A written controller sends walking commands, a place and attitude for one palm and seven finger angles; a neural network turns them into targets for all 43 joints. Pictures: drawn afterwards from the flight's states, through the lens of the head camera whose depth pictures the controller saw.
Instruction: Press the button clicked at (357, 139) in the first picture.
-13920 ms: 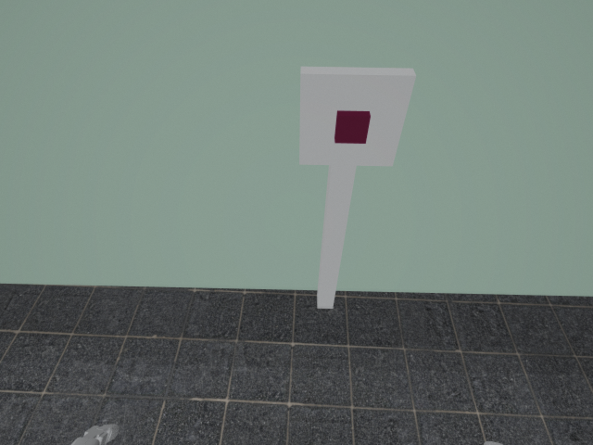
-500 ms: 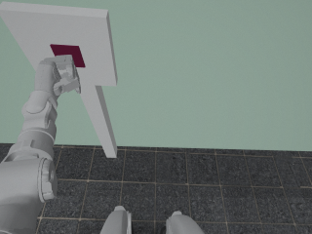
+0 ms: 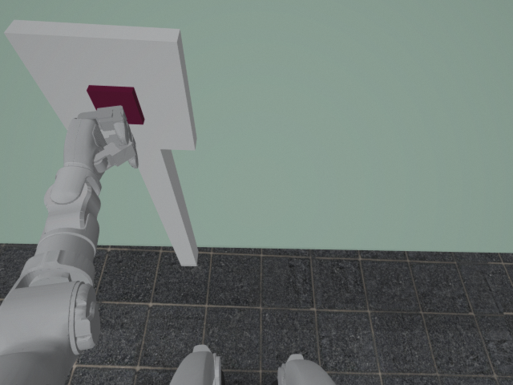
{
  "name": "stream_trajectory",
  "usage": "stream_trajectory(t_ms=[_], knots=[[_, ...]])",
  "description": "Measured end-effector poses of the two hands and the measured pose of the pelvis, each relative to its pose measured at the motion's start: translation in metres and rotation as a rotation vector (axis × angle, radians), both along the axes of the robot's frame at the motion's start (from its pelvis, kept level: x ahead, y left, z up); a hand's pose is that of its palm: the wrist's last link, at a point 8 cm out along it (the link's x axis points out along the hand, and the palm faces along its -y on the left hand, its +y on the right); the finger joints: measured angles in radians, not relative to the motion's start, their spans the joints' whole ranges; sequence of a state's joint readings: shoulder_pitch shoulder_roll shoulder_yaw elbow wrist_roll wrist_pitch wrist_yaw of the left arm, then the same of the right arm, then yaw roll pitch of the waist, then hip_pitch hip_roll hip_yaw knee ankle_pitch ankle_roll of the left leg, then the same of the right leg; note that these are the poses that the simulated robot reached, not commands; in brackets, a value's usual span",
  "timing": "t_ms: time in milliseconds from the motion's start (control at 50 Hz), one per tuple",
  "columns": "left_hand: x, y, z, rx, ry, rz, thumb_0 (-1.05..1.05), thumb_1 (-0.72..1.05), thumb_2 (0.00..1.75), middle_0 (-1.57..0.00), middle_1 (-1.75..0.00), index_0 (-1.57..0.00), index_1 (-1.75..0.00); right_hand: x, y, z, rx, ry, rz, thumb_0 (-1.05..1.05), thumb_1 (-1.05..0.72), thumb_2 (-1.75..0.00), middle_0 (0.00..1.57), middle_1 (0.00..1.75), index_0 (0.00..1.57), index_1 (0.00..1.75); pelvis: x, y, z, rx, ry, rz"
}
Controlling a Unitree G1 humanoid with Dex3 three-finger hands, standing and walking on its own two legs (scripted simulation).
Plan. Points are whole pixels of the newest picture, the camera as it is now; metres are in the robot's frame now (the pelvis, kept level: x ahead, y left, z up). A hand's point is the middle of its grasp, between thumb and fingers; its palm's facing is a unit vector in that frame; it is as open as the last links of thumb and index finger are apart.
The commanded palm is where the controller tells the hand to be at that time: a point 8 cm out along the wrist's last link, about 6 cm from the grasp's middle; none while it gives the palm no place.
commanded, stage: pull the fist back off the button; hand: left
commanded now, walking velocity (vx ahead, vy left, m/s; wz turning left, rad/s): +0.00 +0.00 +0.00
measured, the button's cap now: (118, 102) +0.52 +0.21 +0.12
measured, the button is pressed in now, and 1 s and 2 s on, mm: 6 0 0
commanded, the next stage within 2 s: draw the hand back to the body in 0.62 s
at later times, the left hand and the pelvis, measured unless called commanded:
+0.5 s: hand (117, 184) +0.39 +0.19 +0.09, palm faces +0.00 -1.00 -0.01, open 3.1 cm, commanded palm +0.36 +0.24 +0.09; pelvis +0.04 +0.00 +0.02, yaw -1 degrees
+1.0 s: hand (95, 195) +0.34 +0.20 +0.13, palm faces -0.01 -1.00 -0.04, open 3.1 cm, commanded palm +0.31 +0.25 +0.13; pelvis +0.03 -0.01 +0.03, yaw +0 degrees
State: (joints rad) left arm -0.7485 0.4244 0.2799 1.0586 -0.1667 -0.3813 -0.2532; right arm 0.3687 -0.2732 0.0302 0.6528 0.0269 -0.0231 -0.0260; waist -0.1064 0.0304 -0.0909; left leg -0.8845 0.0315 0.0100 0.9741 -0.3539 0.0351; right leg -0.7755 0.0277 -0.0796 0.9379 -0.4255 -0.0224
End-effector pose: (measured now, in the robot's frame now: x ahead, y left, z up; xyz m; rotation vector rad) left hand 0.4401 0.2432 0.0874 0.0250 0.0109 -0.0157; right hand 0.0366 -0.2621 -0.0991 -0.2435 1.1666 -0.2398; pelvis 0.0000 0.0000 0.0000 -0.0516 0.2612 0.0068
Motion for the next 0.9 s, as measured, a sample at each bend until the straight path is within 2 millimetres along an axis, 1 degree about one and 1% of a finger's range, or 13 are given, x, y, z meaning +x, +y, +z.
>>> stream_trajectory(t_ms=[120, 220, 300, 360, 460, 540, 600, 660, 720, 800, 840, 900], knots=[[-0.009, -0.002, 0.000, -0.011, -0.003, -0.002, -0.01, 0.84, 0.94, -1.30, -1.50, -1.31, -1.50, 0.023, 0.003, 0.005, 0.019, -0.039, -0.004, 0.01, -0.90, -0.90, 0.21, 0.30, 0.20, 0.30, 0.011, 0.000, 0.006, 0.005, -0.021, -0.007], [-0.017, -0.008, 0.003, -0.007, -0.025, -0.018, 0.00, 0.88, 0.92, -1.30, -1.50, -1.30, -1.50, 0.048, 0.005, 0.011, 0.034, -0.093, 0.000, 0.01, -0.90, -0.90, 0.21, 0.30, 0.20, 0.30, 0.021, 0.000, 0.010, 0.011, -0.036, -0.014], [-0.027, -0.010, 0.001, -0.013, -0.016, -0.021, 0.01, 0.89, 0.91, -1.30, -1.50, -1.30, -1.50, 0.069, 0.006, 0.016, 0.047, -0.139, 0.011, 0.01, -0.90, -0.90, 0.21, 0.30, 0.20, 0.30, 0.029, -0.001, 0.014, 0.017, -0.047, -0.020], [-0.039, -0.006, -0.001, -0.018, -0.011, -0.007, 0.01, 0.89, 0.90, -1.30, -1.50, -1.30, -1.50, 0.085, 0.007, 0.021, 0.053, -0.175, 0.021, 0.01, -0.90, -0.90, 0.21, 0.30, 0.20, 0.30, 0.034, -0.002, 0.016, 0.021, -0.055, -0.024], [-0.065, 0.001, 0.000, -0.013, -0.031, 0.009, 0.02, 0.90, 0.90, -1.30, -1.50, -1.30, -1.50, 0.111, 0.008, 0.028, 0.059, -0.231, 0.052, 0.01, -0.90, -0.90, 0.21, 0.30, 0.20, 0.30, 0.040, -0.004, 0.019, 0.023, -0.070, -0.019], [-0.083, 0.005, 0.001, -0.014, -0.035, 0.010, 0.02, 0.90, 0.90, -1.30, -1.50, -1.30, -1.50, 0.129, 0.009, 0.032, 0.058, -0.267, 0.085, 0.01, -0.90, -0.90, 0.21, 0.30, 0.20, 0.30, 0.041, -0.005, 0.019, 0.023, -0.081, -0.009], [-0.093, 0.004, 0.001, -0.015, -0.032, 0.004, 0.02, 0.90, 0.90, -1.30, -1.50, -1.30, -1.50, 0.139, 0.010, 0.033, 0.056, -0.293, 0.107, 0.01, -0.90, -0.90, 0.21, 0.30, 0.20, 0.30, 0.039, -0.006, 0.019, 0.022, -0.088, 0.003], [-0.094, -0.001, 0.001, -0.016, -0.031, -0.008, 0.02, 0.90, 0.90, -1.30, -1.50, -1.30, -1.50, 0.146, 0.011, 0.033, 0.051, -0.312, 0.129, 0.01, -0.90, -0.90, 0.21, 0.30, 0.20, 0.30, 0.035, -0.006, 0.017, 0.021, -0.092, 0.014], [-0.090, -0.007, 0.001, -0.019, -0.035, -0.017, 0.02, 0.90, 0.90, -1.30, -1.50, -1.30, -1.50, 0.146, 0.012, 0.032, 0.048, -0.320, 0.139, 0.01, -0.90, -0.90, 0.21, 0.30, 0.20, 0.30, 0.031, -0.008, 0.016, 0.022, -0.093, 0.017], [-0.084, -0.012, 0.007, -0.014, -0.046, -0.024, 0.02, 0.90, 0.90, -1.30, -1.50, -1.30, -1.50, 0.139, 0.012, 0.032, 0.054, -0.320, 0.126, 0.01, -0.90, -0.90, 0.21, 0.30, 0.20, 0.30, 0.027, -0.010, 0.016, 0.025, -0.097, 0.009], [-0.086, -0.011, 0.014, -0.007, -0.058, -0.024, 0.02, 0.90, 0.90, -1.30, -1.50, -1.30, -1.50, 0.133, 0.011, 0.033, 0.062, -0.320, 0.109, 0.01, -0.90, -0.90, 0.21, 0.30, 0.20, 0.30, 0.028, -0.011, 0.018, 0.027, -0.103, 0.000], [-0.094, -0.005, 0.027, 0.007, -0.072, -0.016, 0.02, 0.90, 0.89, -1.30, -1.50, -1.30, -1.50, 0.125, 0.010, 0.035, 0.074, -0.323, 0.084, 0.01, -0.90, -0.90, 0.21, 0.30, 0.20, 0.30, 0.030, -0.012, 0.022, 0.030, -0.119, -0.010]])
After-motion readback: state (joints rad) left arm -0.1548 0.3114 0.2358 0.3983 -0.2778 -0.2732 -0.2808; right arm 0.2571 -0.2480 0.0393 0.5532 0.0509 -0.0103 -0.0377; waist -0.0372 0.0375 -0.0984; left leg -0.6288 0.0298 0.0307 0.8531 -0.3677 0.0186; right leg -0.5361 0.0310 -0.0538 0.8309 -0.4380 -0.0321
